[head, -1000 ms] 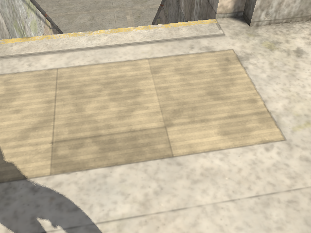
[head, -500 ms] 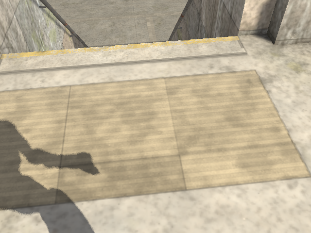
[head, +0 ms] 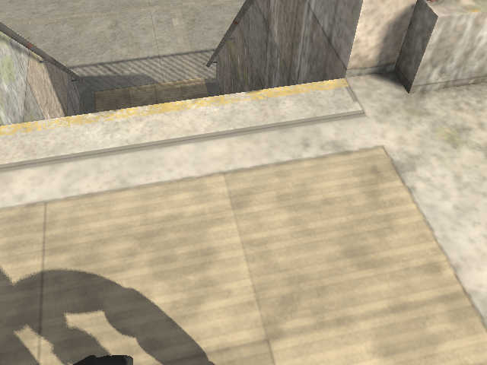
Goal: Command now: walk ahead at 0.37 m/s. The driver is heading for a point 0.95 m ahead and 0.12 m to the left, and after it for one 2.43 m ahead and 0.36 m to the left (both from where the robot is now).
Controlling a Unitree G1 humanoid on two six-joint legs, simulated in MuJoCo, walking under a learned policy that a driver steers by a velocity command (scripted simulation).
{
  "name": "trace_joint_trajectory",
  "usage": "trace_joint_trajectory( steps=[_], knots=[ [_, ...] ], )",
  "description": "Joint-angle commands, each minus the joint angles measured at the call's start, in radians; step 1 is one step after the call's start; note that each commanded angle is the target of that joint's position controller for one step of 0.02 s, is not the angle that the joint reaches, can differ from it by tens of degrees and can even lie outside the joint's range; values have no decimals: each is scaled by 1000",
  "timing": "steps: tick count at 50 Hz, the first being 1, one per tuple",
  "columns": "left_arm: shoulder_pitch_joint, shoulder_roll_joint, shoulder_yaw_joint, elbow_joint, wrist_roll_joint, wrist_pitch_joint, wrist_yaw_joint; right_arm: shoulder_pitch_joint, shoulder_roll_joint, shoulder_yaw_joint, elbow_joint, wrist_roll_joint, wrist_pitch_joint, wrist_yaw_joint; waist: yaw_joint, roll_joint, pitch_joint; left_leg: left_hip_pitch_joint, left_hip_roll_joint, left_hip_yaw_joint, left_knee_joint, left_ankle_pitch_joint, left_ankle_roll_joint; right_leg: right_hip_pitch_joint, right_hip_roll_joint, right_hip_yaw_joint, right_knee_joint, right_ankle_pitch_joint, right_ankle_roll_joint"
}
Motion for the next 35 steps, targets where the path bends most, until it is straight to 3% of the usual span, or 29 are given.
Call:
trace_joint_trajectory(
  steps=[1,3,4,5,6,7,8,9,10,12,13,15,17,18,20,22,23,24,25,26,27,29,31,35],
  knots=[
    [-40,44,3,-70,-1,-11,-16,2,-189,-26,-37,3,-5,-30,56,132,-17,-172,208,-69,4,847,-10,329,103,-46,-172,172,-10],
    [110,116,31,-26,7,-3,-13,-28,-191,-29,-42,-10,14,-35,133,159,-98,-92,216,-84,158,990,-34,471,152,-36,-159,94,-25],
    [249,140,44,20,10,-5,-9,-89,-200,-30,-57,-15,26,-30,217,161,-143,-81,204,-71,325,1018,-49,582,140,-24,-200,120,-45],
    [377,178,54,63,27,-2,1,-136,-193,-26,-81,-19,28,-20,273,105,-205,-141,150,-54,593,823,-72,729,28,57,-236,395,-89],
    [401,214,41,78,73,5,-1,78,-43,9,-53,-38,32,-2,150,-217,-376,-450,6,-53,1077,-189,-130,1070,-273,339,-56,940,-285],
    [415,136,20,80,70,5,-7,243,-38,18,7,2,22,19,134,-189,-579,-542,-31,-302,1257,-364,-115,1178,-371,606,-117,855,-405],
    [298,122,20,47,41,15,-8,129,-120,-3,-22,14,22,24,138,-80,-464,-572,27,-301,1240,-301,-111,1014,-320,520,-192,658,-371],
    [165,100,11,23,16,22,-5,-5,-149,-13,-67,7,32,16,100,25,-306,-594,78,-232,1165,-224,-116,820,-272,431,-258,421,-315],
    [93,65,-7,14,9,25,-3,-91,-157,-26,-81,-3,48,1,71,116,-205,-567,113,-195,1088,-180,-124,637,-230,374,-332,257,-270],
    [60,79,-8,28,33,33,-2,-96,-117,-28,-94,-15,85,-14,26,46,-135,-419,150,-166,906,-115,-130,406,-155,279,-399,138,-218],
    [55,82,-8,38,44,36,-2,-79,-80,-22,-88,-14,95,-20,8,4,-123,-361,150,-144,796,-115,-134,341,-121,219,-407,164,-202],
    [88,99,-3,56,57,37,9,-105,-62,-16,-91,-14,102,-36,15,-43,-159,-312,143,-124,626,-116,-139,342,-105,176,-401,203,-199],
    [115,123,6,67,44,46,20,-137,-89,-22,-88,-16,118,-43,32,-53,-209,-272,145,-121,525,-34,-132,363,-112,195,-417,-68,-188],
    [108,135,9,65,35,55,25,-157,-105,-27,-88,-14,127,-43,35,-58,-203,-253,144,-118,485,12,-125,342,-112,211,-442,-281,-175],
    [77,143,11,60,18,73,36,-193,-113,-33,-89,-22,136,-41,22,-76,-139,-208,127,-92,385,89,-104,257,-93,227,-476,-610,-130],
    [108,111,2,78,13,82,43,-205,-113,-35,-82,-40,134,-38,19,-63,-82,-186,129,-86,291,81,-72,218,-66,227,-475,-761,-67],
    [138,97,-1,90,12,83,45,-203,-124,-35,-82,-47,129,-37,24,-31,-59,-190,171,-127,215,80,-48,218,-44,211,-443,-778,-29],
    [179,108,9,96,9,88,50,-217,-187,-49,-77,-39,124,-38,70,48,-17,-283,188,-154,179,-49,-20,249,15,145,-405,-722,1],
    [172,108,11,96,12,90,57,-219,-174,-50,-63,-31,114,-35,73,109,0,-407,182,-168,123,-179,-13,350,48,89,-345,-627,17],
    [169,93,10,96,15,91,61,-238,-137,-40,-58,-32,101,-33,87,149,-6,-467,185,-180,74,-218,-20,437,53,76,-295,-535,22],
    [181,76,8,105,18,93,62,-264,-123,-36,-57,-32,90,-31,104,177,-17,-493,186,-185,51,-204,-34,497,55,63,-262,-464,20],
    [203,77,10,124,26,97,62,-283,-116,-35,-57,-28,73,-28,113,161,-28,-484,181,-182,55,-150,-49,532,50,56,-242,-400,13],
    [200,86,12,137,23,97,58,-251,-119,-35,-45,-20,66,-28,95,91,-24,-442,167,-164,84,-70,-51,511,40,65,-249,-391,2],
    [181,78,11,150,16,94,53,-204,-124,-34,-25,-17,62,-27,75,60,-58,-363,158,-148,135,93,-41,519,37,64,-229,-275,5]
  ],
)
